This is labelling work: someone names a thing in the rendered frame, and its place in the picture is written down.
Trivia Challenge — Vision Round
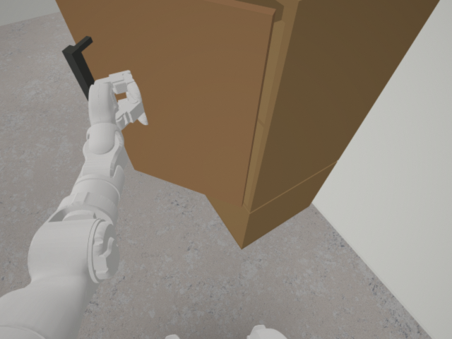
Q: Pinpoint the left robot hand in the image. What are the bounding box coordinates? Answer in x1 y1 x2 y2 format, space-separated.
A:
88 70 148 130

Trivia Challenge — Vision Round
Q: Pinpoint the handle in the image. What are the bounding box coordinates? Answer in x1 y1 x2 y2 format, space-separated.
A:
62 36 95 100

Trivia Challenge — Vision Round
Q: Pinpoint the cupboard door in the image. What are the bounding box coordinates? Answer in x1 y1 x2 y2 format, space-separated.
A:
55 0 276 208

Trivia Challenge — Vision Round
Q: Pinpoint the robot right shin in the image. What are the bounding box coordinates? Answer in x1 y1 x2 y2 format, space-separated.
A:
251 325 266 333

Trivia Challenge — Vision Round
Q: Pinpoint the robot left upper arm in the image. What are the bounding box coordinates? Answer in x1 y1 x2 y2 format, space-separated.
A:
0 218 120 339

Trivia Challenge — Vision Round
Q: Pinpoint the robot left forearm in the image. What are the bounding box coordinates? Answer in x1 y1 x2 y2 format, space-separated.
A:
28 123 129 279

